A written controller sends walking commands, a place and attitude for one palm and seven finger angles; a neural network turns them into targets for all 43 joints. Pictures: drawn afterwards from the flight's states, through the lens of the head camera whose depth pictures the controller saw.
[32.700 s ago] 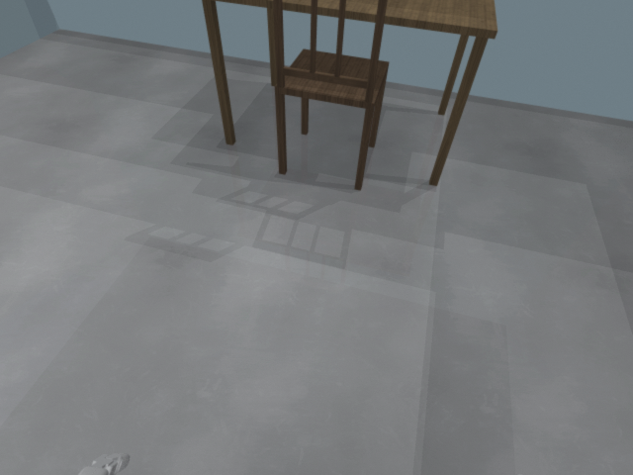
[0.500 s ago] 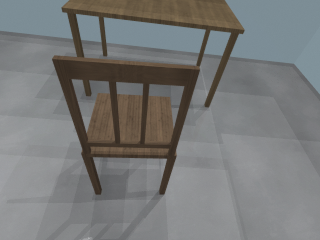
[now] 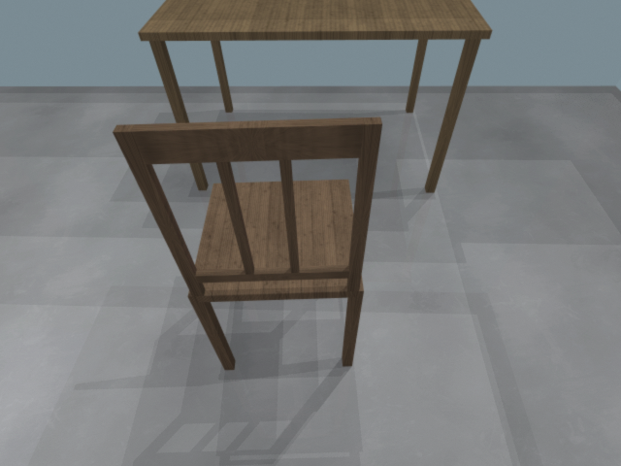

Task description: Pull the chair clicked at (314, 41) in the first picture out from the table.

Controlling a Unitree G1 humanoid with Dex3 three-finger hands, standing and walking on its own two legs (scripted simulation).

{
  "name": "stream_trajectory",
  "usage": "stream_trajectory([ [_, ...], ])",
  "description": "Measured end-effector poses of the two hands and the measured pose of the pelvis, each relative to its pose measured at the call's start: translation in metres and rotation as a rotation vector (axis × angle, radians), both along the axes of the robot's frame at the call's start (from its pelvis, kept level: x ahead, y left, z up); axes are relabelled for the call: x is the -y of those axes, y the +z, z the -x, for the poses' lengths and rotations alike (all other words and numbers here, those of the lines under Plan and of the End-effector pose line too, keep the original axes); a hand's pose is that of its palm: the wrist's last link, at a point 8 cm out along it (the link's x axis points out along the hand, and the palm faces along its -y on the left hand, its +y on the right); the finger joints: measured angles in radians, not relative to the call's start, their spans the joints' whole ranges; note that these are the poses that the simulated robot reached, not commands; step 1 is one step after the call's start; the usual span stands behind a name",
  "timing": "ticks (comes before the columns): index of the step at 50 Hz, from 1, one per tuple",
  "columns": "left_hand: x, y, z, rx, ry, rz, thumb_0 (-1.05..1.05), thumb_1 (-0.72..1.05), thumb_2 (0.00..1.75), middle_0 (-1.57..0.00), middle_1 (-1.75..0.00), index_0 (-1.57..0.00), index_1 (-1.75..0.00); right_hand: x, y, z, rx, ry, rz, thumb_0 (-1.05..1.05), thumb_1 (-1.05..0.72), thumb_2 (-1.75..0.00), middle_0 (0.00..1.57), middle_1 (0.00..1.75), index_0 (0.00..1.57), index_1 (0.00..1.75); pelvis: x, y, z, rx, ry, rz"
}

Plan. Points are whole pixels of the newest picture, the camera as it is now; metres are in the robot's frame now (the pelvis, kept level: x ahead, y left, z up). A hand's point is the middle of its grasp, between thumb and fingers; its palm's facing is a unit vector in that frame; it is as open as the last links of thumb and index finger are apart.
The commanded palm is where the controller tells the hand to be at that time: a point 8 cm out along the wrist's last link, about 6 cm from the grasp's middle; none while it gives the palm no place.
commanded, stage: let the arm hang, fingers relaxed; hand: left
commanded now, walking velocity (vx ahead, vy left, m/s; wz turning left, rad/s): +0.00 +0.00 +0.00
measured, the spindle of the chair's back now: (238, 223) +0.55 +0.17 -0.06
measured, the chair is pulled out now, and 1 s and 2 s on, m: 0.72 0.72 0.72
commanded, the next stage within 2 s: look to check the result in 0.30 s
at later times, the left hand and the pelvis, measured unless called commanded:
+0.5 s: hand out of the picture -0.01 +0.15 -0.17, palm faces +0.02 -0.98 -0.17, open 7.3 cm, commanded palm none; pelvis +0.01 -0.01 +0.00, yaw +0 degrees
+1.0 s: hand out of the picture +0.00 +0.14 -0.17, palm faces +0.02 -0.99 -0.16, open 7.3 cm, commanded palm none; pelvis +0.01 -0.01 +0.00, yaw +0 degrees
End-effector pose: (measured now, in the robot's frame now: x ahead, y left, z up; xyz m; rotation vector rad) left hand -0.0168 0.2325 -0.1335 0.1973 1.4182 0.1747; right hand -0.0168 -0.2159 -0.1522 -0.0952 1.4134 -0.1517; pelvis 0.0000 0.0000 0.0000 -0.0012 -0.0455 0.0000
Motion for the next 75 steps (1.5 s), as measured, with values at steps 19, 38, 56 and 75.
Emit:
stream_trajectory([
  [19, 0.039, -0.012, -0.001, -0.016, 0.019, 0.089, 0.00, 0.91, 0.90, -0.20, -0.30, -0.20, -0.30, 0.002, 0.005, 0.010, -0.042, -0.019, 0.016, 0.00, -0.91, -0.90, 0.20, 0.30, 0.20, 0.30, 0.009, 0.000, -0.003, -0.014, 0.002, -0.001],
  [38, 0.036, -0.009, -0.012, -0.007, 0.019, 0.064, 0.00, 0.91, 0.90, -0.20, -0.30, -0.20, -0.30, 0.007, 0.004, -0.008, -0.027, -0.014, 0.015, 0.00, -0.91, -0.90, 0.20, 0.30, 0.20, 0.30, 0.013, 0.001, -0.011, -0.016, 0.001, -0.005],
  [56, 0.038, -0.009, -0.014, 0.006, 0.019, 0.071, 0.00, 0.91, 0.90, -0.20, -0.30, -0.20, -0.30, 0.011, 0.006, -0.011, -0.012, -0.008, 0.025, 0.00, -0.91, -0.90, 0.20, 0.30, 0.20, 0.30, 0.014, 0.002, -0.010, -0.010, 0.001, -0.004],
  [75, 0.039, -0.008, -0.002, -0.020, 0.026, 0.066, 0.00, 0.91, 0.90, -0.20, -0.30, -0.20, -0.30, 0.008, 0.005, 0.002, -0.043, -0.013, 0.011, 0.00, -0.91, -0.90, 0.20, 0.30, 0.20, 0.30, 0.016, 0.002, -0.007, -0.012, 0.003, -0.006],
])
